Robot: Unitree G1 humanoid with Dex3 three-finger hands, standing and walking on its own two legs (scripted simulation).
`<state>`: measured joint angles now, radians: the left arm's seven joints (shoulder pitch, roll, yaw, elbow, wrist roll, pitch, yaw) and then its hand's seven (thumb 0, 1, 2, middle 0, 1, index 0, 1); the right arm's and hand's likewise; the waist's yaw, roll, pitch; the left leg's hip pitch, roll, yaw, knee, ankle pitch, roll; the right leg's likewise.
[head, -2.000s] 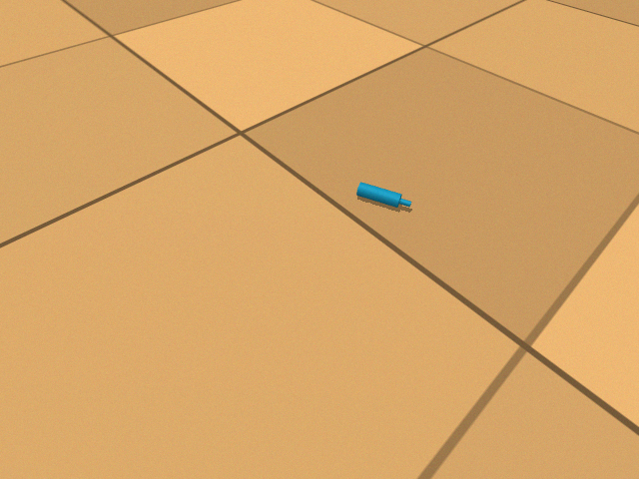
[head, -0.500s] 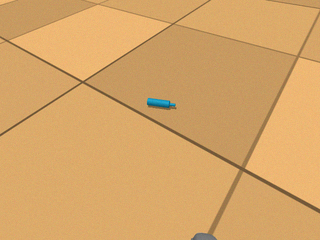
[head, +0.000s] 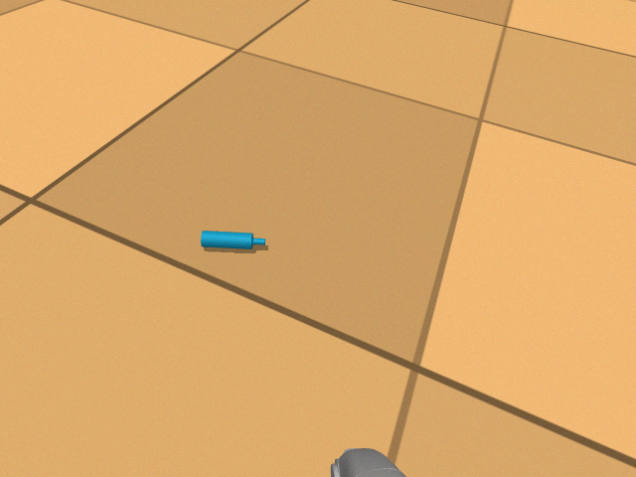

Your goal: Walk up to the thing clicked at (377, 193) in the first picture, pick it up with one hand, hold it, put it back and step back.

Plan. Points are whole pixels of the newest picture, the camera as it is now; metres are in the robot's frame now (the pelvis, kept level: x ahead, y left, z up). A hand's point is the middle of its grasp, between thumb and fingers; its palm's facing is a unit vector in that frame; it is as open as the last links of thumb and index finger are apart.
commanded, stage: walk up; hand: left
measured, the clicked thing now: (234, 240) +1.06 +0.21 -0.73
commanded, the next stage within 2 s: none
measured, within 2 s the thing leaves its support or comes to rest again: neither
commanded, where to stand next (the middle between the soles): +0.66 -0.04 m, yaw -3 degrees
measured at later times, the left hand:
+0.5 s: hand (168, 366) +0.30 +0.20 -0.11, palm faces -0.08 -0.91 -0.40, open 7.4 cm
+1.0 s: hand (169, 271) +0.49 +0.24 -0.14, palm faces -0.12 -0.93 -0.35, open 7.4 cm
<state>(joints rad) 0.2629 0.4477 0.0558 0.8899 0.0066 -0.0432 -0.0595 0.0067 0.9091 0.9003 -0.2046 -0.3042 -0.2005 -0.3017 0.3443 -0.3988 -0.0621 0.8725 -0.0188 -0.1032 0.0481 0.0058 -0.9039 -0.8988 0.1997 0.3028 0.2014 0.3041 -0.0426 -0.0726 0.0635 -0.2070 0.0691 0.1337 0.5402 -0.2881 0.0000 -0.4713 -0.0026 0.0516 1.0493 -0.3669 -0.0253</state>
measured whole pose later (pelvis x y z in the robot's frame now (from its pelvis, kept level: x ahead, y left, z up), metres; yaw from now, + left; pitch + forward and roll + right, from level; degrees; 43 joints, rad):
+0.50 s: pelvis +0.21 -0.06 +0.01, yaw -6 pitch -3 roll +1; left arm 0.32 0.37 0.04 0.85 -0.01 -0.08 -0.05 0.00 0.90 0.90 -0.21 -0.30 -0.20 -0.30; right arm 0.28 -0.44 -0.05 0.84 -0.01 -0.04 0.06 0.01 -0.91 -0.90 0.20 0.30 0.20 0.30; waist 0.02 0.08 0.08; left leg -0.53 0.11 -0.01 0.99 -0.23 0.00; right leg -0.17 0.03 -0.01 0.47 -0.25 -0.05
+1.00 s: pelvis +0.40 -0.03 +0.00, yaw -5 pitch -4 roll +0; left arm 0.31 0.43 0.05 0.85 0.00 -0.05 -0.05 0.00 0.91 0.90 -0.20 -0.30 -0.20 -0.30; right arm 0.31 -0.39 -0.03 0.80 0.00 -0.07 0.06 0.01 -0.90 -0.90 0.20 0.30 0.20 0.30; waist 0.00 -0.04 0.10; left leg -0.19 0.03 0.08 0.51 -0.25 0.03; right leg -0.48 -0.08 0.00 0.87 -0.32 -0.01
